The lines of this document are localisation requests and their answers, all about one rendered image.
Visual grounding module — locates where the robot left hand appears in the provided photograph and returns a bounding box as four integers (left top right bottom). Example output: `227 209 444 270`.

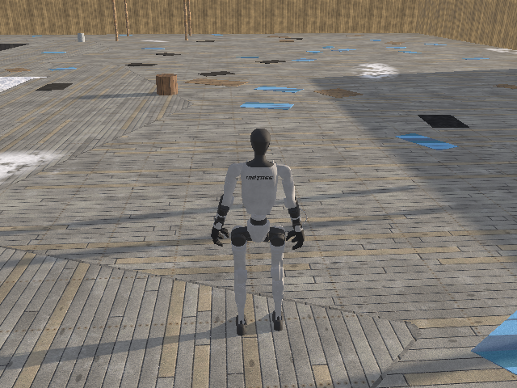
211 227 229 247

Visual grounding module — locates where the right robot forearm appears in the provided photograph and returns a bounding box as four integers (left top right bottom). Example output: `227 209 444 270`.
288 197 303 232

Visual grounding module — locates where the right robot upper arm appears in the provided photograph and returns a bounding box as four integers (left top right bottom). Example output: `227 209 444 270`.
276 163 296 209

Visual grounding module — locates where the humanoid robot torso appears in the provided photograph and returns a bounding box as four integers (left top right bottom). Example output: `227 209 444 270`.
241 159 279 243

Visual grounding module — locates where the left robot forearm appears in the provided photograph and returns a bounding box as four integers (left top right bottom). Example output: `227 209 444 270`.
213 194 229 230

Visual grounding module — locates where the robot right hand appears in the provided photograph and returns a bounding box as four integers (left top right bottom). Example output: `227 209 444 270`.
286 230 305 250

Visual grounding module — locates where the robot left thigh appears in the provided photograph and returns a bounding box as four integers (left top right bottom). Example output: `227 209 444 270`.
231 226 247 284

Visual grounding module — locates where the left robot upper arm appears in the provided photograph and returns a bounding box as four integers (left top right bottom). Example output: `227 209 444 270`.
221 162 243 207

